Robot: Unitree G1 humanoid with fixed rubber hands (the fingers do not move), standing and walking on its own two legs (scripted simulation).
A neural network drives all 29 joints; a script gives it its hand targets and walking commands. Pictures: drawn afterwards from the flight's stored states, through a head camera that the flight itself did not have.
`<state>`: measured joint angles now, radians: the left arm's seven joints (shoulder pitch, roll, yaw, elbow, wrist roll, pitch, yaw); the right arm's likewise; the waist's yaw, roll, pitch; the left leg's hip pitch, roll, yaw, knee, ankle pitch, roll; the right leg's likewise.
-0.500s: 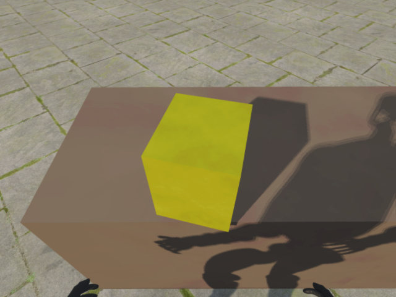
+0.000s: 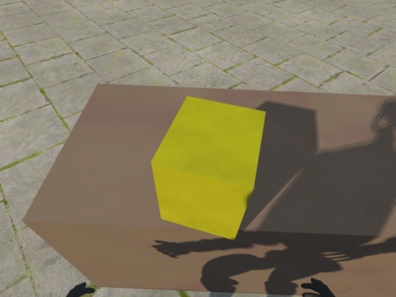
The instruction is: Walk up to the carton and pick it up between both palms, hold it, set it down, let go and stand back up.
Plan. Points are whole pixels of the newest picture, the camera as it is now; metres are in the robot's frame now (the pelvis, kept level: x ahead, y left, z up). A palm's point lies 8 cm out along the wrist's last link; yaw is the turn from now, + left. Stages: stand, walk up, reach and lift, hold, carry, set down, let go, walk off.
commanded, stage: walk up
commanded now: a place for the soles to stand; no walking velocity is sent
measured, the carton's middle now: (210, 168) +0.41 -0.03 +0.02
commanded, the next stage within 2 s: reach and lift in 1.06 s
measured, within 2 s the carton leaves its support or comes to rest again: neither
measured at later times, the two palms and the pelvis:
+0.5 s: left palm out of the picture +0.09 +0.29 -0.09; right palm out of the picture +0.13 -0.26 -0.08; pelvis -0.01 +0.01 +0.00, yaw +3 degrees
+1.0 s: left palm out of the picture +0.05 +0.31 -0.09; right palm out of the picture +0.14 -0.24 -0.08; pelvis -0.01 +0.02 +0.00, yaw +4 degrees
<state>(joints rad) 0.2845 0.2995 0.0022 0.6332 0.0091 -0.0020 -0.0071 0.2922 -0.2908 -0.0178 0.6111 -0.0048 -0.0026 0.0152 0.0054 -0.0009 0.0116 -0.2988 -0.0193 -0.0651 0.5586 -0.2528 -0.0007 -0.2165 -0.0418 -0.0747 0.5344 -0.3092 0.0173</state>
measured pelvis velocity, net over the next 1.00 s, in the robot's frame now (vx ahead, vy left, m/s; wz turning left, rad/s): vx -0.01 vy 0.02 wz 0.08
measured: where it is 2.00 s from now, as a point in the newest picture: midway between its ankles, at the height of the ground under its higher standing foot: outside the picture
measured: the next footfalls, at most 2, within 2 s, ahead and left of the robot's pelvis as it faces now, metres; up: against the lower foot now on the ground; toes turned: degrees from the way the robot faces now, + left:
none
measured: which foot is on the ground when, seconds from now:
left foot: down 0.00-1.00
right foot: down 0.00-1.00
